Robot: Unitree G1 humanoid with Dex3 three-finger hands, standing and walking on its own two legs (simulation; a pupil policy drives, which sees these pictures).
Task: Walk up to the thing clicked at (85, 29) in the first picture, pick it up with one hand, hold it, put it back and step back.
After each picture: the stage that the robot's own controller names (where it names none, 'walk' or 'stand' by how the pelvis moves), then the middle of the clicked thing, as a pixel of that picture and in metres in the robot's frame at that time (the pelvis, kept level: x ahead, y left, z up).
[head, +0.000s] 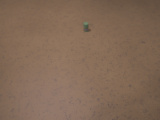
stand; (85, 27) +1.76 +0.02 -0.72
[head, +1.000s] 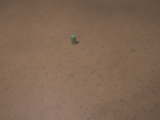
walk; (73, 39) +1.61 +0.29 -0.70
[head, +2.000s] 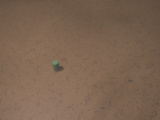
walk; (56, 66) +1.06 +0.40 -0.71
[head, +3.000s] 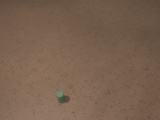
walk; (60, 97) +0.68 +0.28 -0.71
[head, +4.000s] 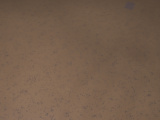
walk; out of the picture +0.43 +0.19 -0.70
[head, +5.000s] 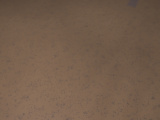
stand; out of the picture +0.38 +0.22 -0.72
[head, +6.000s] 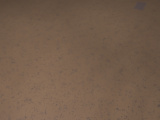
stand; out of the picture +0.35 +0.21 -0.72
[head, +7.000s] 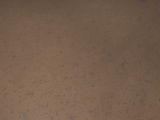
stand; out of the picture +0.36 +0.20 -0.72
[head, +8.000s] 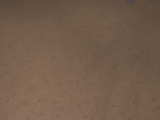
stand; out of the picture +0.33 +0.23 -0.73
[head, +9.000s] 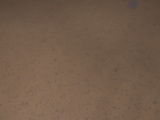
stand; out of the picture +0.35 +0.23 -0.73
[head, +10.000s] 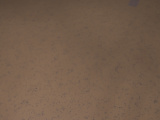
stand; out of the picture +0.34 +0.23 -0.73
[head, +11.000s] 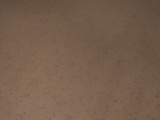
go down; out of the picture +0.35 +0.22 -0.72
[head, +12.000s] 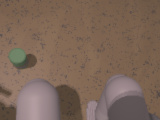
go down; (19, 59) +0.45 +0.23 -0.30
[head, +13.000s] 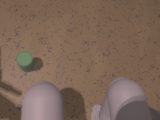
close in; (26, 62) +0.44 +0.23 -0.30
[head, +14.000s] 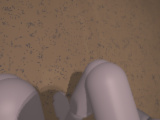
close in; out of the picture +0.43 +0.27 -0.23
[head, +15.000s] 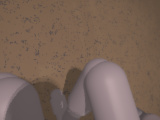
close; out of the picture +0.42 +0.28 -0.23
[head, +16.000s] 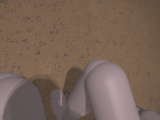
lift; out of the picture +0.40 +0.26 -0.23
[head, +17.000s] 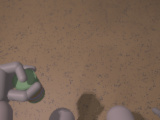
lift; (30, 87) +0.33 +0.20 -0.03
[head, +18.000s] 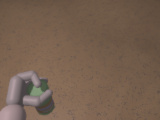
hold; (41, 98) +0.31 +0.17 -0.01
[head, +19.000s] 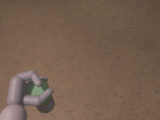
hold; (42, 96) +0.31 +0.17 -0.02
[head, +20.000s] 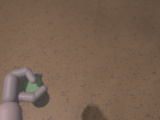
crouch; (37, 92) +0.33 +0.18 -0.07
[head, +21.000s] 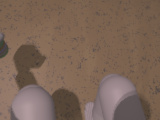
lower; out of the picture +0.48 +0.25 -0.10
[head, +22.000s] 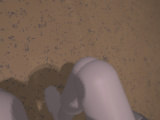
lower; out of the picture +0.43 +0.28 -0.24
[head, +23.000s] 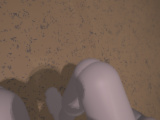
lower; out of the picture +0.43 +0.28 -0.24
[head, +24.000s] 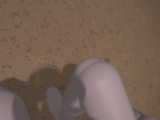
lower; out of the picture +0.43 +0.28 -0.24
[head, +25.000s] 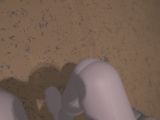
lower; out of the picture +0.43 +0.28 -0.24
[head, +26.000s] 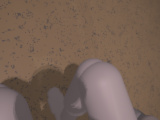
open; out of the picture +0.43 +0.28 -0.24
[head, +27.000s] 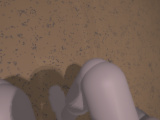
rise; out of the picture +0.43 +0.29 -0.23
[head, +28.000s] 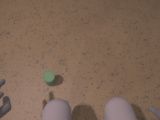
walk; (50, 79) +0.45 +0.20 -0.46
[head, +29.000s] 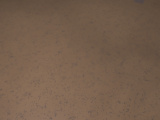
stand; out of the picture +0.38 +0.18 -0.66
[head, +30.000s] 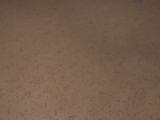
stand; out of the picture +0.40 +0.19 -0.67
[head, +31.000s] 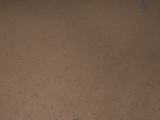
stand; out of the picture +0.40 +0.17 -0.71
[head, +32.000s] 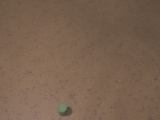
walk; (62, 110) +0.44 +0.14 -0.70
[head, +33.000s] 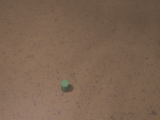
walk; (64, 86) +0.63 +0.14 -0.71
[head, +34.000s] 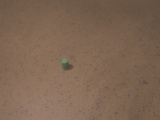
walk; (65, 64) +0.94 +0.30 -0.69
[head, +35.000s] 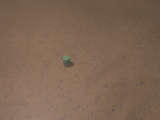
stand; (66, 61) +1.03 +0.20 -0.71
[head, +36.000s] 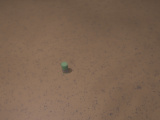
stand; (64, 67) +1.05 +0.24 -0.72
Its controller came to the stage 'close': yes
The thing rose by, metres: 0.70
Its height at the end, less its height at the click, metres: +0.00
